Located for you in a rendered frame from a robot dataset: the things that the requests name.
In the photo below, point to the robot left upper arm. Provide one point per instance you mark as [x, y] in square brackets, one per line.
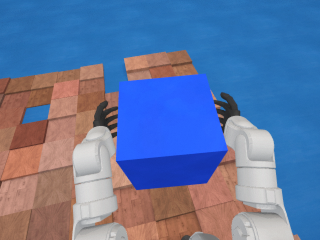
[108, 231]

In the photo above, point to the robot left hand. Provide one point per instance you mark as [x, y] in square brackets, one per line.
[100, 117]

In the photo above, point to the robot right upper arm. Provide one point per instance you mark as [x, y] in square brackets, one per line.
[259, 226]

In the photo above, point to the robot right shin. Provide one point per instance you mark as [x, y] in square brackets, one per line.
[198, 232]

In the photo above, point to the robot left forearm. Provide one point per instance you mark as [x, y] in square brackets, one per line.
[95, 199]

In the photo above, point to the carton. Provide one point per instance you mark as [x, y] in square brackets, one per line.
[168, 132]

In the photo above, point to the robot right forearm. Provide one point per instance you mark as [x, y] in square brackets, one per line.
[255, 161]

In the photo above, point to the robot right hand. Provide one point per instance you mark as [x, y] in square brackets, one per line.
[231, 109]

